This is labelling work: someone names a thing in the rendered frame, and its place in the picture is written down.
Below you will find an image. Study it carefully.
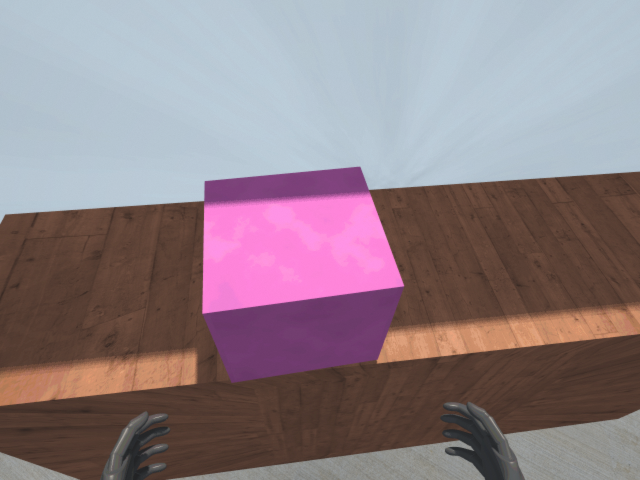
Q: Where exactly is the right robot hand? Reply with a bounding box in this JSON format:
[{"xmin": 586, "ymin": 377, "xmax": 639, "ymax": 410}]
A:
[{"xmin": 440, "ymin": 402, "xmax": 525, "ymax": 480}]

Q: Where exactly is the pedestal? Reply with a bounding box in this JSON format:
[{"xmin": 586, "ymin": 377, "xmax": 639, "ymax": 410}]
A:
[{"xmin": 0, "ymin": 172, "xmax": 640, "ymax": 480}]

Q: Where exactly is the carton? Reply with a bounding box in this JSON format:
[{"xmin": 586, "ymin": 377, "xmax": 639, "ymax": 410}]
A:
[{"xmin": 202, "ymin": 167, "xmax": 404, "ymax": 383}]

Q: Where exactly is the left robot hand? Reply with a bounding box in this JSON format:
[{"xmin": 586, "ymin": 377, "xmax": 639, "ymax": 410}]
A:
[{"xmin": 100, "ymin": 411, "xmax": 170, "ymax": 480}]

